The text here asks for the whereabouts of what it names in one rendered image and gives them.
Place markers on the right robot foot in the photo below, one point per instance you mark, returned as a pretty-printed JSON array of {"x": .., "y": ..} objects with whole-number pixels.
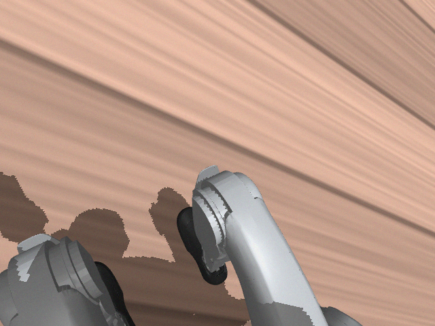
[{"x": 186, "y": 230}]

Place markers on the right robot hand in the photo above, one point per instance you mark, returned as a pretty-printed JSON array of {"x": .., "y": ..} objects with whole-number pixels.
[{"x": 335, "y": 317}]

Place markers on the left robot foot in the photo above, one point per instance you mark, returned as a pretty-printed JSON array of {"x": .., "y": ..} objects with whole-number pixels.
[{"x": 115, "y": 292}]

